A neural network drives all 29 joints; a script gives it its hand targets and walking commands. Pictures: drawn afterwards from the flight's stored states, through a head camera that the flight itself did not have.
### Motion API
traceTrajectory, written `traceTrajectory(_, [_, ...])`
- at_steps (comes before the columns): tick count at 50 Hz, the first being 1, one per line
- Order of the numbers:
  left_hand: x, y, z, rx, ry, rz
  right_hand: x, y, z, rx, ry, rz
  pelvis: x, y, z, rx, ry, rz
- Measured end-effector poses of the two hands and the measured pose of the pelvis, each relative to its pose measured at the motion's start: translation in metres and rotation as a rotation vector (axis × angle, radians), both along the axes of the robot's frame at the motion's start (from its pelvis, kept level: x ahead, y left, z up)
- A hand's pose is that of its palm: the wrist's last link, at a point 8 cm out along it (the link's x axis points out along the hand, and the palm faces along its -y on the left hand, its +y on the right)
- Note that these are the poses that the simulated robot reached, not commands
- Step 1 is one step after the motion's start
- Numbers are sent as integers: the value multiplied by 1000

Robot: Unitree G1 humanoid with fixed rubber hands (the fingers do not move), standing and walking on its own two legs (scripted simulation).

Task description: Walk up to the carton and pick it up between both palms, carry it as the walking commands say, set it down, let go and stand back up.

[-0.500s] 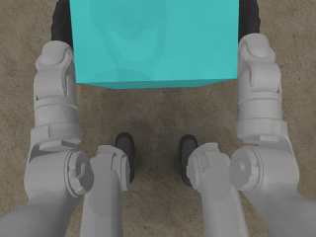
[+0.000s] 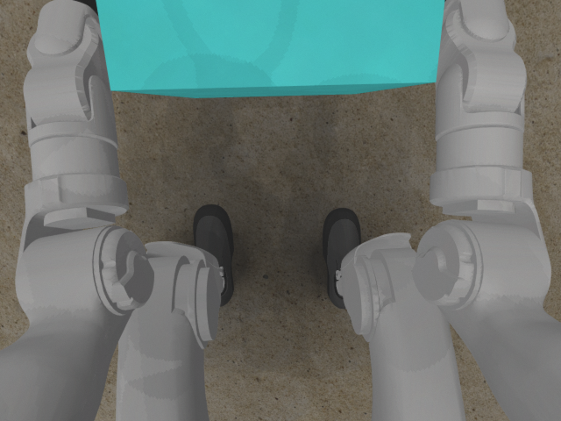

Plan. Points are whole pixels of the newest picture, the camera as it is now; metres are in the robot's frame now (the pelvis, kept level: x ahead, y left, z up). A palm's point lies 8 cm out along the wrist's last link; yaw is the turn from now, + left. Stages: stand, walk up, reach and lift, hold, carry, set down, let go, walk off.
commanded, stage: set down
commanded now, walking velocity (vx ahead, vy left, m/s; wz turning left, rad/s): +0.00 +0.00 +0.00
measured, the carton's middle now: (272, 6) +0.55 +0.03 -0.24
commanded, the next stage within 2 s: none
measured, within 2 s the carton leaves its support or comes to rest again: rests again in 0.96 s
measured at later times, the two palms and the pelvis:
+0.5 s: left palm out of the picture +0.55 +0.21 -0.20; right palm out of the picture +0.56 -0.14 -0.19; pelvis -0.01 +0.00 -0.02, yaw +0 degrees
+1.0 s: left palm out of the picture +0.55 +0.21 -0.23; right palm out of the picture +0.56 -0.14 -0.22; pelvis -0.01 +0.00 -0.03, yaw +0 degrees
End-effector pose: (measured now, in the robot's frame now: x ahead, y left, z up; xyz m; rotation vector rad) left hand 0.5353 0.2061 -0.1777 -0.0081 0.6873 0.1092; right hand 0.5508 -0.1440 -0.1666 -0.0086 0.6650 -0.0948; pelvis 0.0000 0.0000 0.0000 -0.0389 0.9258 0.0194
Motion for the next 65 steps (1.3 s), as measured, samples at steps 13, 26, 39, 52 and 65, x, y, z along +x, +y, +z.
traceTrajectory(13, [22, 3, -12, -14, -53, 18, 21, 4, -13, -5, -54, 0, -11, 0, -7, 8, -219, 1])
traceTrajectory(26, [18, 2, -22, -18, -14, 12, 14, 2, -24, -20, -10, 19, -11, 0, -17, 9, -270, -6])
traceTrajectory(39, [14, 1, -44, -25, 33, 8, 10, 1, -41, -35, 37, 30, -9, 1, -27, 6, -246, -11])
traceTrajectory(52, [14, 1, -51, -30, 46, 9, 9, 0, -50, -40, 55, 32, -8, 1, -34, 5, -244, -13])
traceTrajectory(65, [17, -1, -51, -38, 39, 16, 8, -1, -52, -48, 49, 37, -4, 0, -42, 9, -212, -17])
